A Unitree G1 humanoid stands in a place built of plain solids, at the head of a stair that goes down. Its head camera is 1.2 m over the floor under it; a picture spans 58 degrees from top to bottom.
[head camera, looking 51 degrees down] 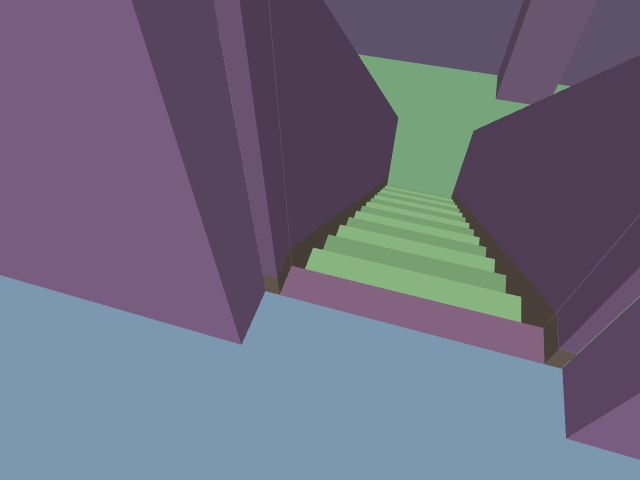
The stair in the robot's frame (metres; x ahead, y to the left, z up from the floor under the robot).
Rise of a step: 0.19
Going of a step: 0.24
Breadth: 0.82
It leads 17 degrees to the right of straight ahead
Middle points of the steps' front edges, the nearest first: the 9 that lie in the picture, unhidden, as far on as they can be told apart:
0.74 -0.29 0.00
0.97 -0.36 -0.19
1.20 -0.43 -0.38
1.42 -0.50 -0.57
1.65 -0.57 -0.75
1.88 -0.63 -0.94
2.10 -0.70 -1.13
2.33 -0.77 -1.32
2.56 -0.84 -1.51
